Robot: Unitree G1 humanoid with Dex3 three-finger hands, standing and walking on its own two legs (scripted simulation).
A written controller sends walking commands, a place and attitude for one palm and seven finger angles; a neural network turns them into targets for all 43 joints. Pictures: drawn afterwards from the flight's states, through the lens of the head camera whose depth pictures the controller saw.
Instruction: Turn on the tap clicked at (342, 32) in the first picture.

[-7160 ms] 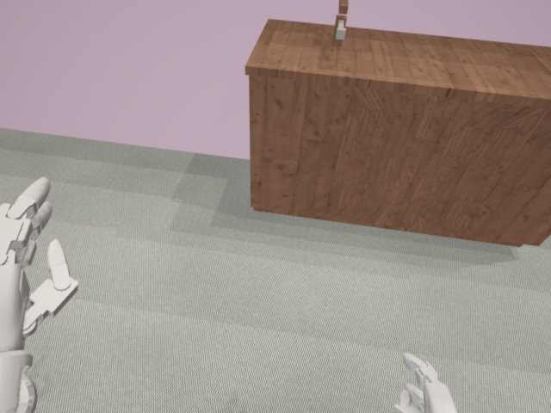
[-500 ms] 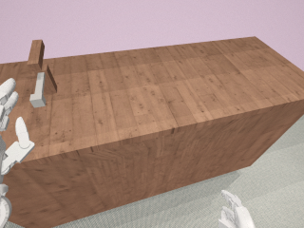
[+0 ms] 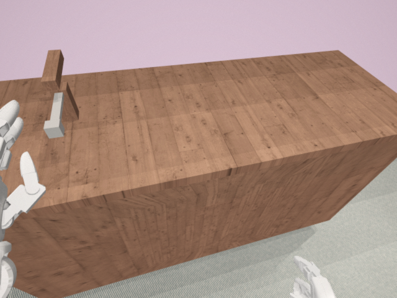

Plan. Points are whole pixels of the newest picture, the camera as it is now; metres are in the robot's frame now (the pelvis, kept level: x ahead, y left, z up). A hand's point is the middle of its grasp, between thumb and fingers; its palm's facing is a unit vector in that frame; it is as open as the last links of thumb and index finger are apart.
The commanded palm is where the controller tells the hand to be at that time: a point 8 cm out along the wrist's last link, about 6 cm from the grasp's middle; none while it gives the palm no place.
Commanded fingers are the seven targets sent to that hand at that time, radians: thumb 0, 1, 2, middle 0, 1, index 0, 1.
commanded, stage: shuffle to correct the standing spot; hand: left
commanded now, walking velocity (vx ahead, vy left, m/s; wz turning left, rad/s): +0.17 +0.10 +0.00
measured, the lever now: (54, 128) +0.39 +0.34 +0.11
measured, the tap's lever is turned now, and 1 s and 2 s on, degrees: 0 0 0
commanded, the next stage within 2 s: come to a stop and stand still in 0.16 s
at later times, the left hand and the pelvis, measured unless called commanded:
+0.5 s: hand (43, 163) +0.25 +0.26 +0.18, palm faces +0.44 -0.82 -0.35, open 7.4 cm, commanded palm +0.20 +0.29 +0.20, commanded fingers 0.00 0.90 0.90 -0.20 -0.30 -0.20 -0.30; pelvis +0.04 +0.01 +0.01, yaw +1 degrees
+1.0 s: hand (35, 145) +0.29 +0.29 +0.18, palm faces +0.42 -0.85 -0.33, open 7.4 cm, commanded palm +0.24 +0.32 +0.20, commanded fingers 0.00 0.90 0.90 -0.20 -0.30 -0.20 -0.30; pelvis +0.08 +0.04 +0.02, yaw +0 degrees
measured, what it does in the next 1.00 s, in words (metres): steps on the spot: right foot, then left foot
